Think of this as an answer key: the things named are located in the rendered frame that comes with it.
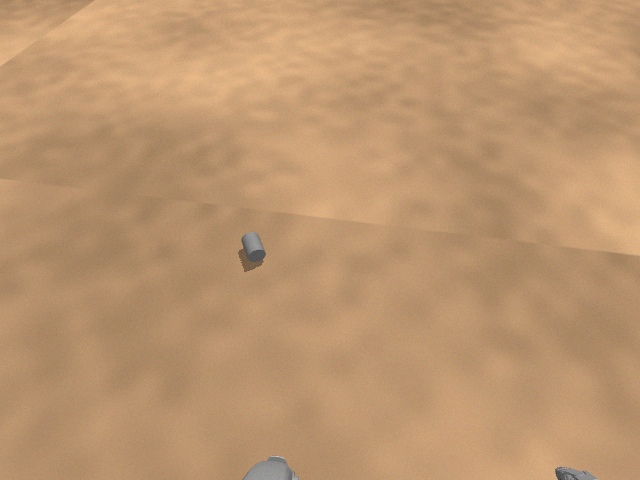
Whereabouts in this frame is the can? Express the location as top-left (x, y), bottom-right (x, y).
top-left (241, 232), bottom-right (266, 262)

